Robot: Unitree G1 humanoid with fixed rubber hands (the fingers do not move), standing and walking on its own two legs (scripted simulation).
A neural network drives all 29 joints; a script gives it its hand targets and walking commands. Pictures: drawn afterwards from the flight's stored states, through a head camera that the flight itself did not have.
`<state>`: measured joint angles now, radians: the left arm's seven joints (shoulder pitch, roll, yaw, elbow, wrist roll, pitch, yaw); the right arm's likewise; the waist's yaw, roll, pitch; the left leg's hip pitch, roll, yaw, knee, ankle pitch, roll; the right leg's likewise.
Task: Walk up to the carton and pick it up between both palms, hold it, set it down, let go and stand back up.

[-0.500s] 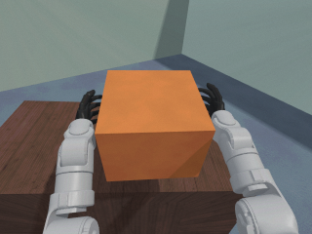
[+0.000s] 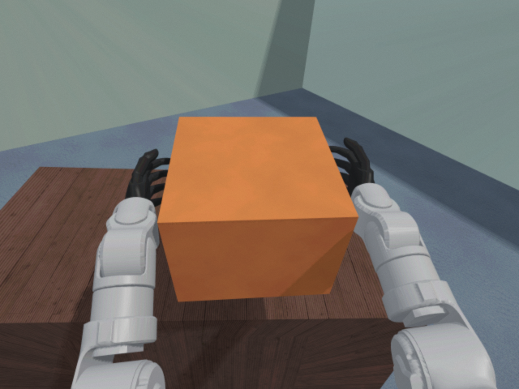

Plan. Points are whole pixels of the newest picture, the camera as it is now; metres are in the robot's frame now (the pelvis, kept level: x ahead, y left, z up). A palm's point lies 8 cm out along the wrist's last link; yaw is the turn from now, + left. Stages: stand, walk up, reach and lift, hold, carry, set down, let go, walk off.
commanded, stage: hold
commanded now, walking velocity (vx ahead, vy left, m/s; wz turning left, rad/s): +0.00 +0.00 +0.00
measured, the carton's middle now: (252, 202) +0.39 +0.01 +0.15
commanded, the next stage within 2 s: none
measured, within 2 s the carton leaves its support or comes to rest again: neither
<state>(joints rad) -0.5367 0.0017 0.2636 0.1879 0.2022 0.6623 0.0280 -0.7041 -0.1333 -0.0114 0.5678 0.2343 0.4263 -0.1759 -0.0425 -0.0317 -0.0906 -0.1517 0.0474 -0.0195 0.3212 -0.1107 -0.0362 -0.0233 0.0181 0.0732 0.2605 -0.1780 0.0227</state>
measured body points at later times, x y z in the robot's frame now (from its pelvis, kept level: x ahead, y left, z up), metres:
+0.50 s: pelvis +0.00 +0.00 +0.00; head -0.06 +0.02 +0.45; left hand +0.36 +0.18 +0.17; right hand +0.38 -0.15 +0.19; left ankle +0.04 +0.14 -0.75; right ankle -0.02 -0.14 -0.75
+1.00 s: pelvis +0.00 +0.00 +0.00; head -0.06 +0.02 +0.45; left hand +0.37 +0.18 +0.17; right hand +0.39 -0.15 +0.19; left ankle +0.04 +0.14 -0.75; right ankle -0.02 -0.14 -0.75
